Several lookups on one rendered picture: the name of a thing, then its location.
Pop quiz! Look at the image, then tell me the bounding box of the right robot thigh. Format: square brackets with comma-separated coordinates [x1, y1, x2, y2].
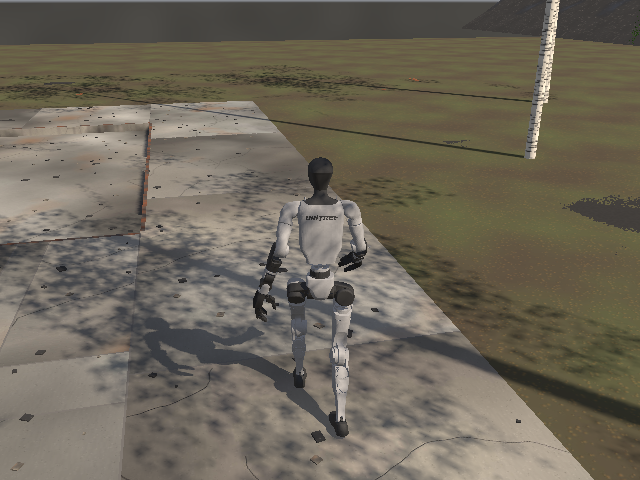
[329, 281, 355, 366]

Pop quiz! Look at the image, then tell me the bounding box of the robot left hand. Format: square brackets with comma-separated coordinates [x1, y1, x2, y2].
[253, 290, 276, 322]

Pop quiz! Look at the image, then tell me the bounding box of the robot right upper arm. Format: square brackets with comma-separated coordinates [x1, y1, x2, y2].
[340, 200, 366, 253]

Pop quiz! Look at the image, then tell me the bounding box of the robot left forearm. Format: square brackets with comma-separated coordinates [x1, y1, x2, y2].
[257, 242, 282, 295]

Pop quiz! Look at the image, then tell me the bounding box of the robot right shin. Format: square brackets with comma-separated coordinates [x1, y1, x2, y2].
[332, 347, 349, 422]

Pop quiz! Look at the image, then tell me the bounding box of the robot left upper arm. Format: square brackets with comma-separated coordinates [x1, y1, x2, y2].
[273, 201, 300, 258]

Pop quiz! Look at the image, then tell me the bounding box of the robot right hand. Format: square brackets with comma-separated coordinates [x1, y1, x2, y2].
[338, 251, 362, 272]

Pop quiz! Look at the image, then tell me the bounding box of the robot right forearm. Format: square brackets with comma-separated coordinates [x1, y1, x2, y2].
[351, 238, 367, 263]

